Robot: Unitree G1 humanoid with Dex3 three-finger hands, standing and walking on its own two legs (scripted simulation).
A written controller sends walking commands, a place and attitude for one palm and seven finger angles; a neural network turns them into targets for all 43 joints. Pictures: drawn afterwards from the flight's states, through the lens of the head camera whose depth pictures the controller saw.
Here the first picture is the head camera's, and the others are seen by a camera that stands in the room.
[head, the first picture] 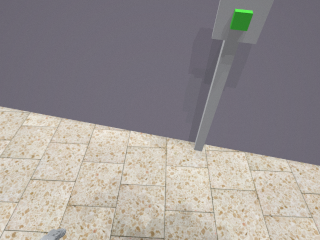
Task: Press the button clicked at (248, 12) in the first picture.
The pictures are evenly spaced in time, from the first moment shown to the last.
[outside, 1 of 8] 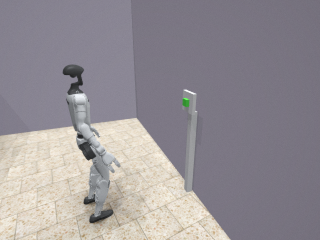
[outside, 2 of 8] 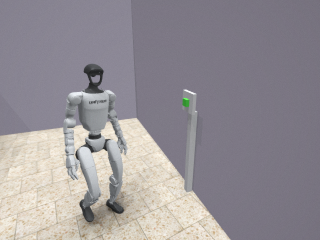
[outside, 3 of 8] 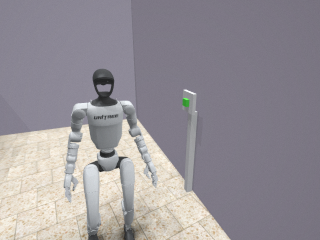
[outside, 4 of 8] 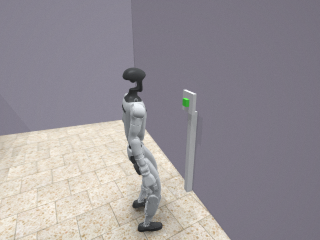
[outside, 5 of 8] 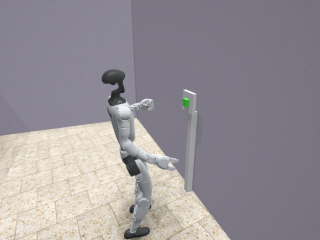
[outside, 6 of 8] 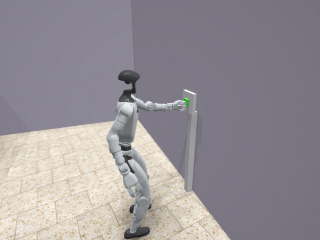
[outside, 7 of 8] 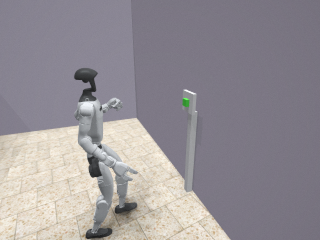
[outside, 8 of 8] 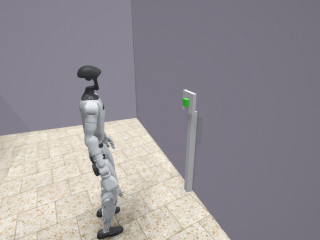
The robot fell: no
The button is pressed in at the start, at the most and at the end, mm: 0 9 0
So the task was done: yes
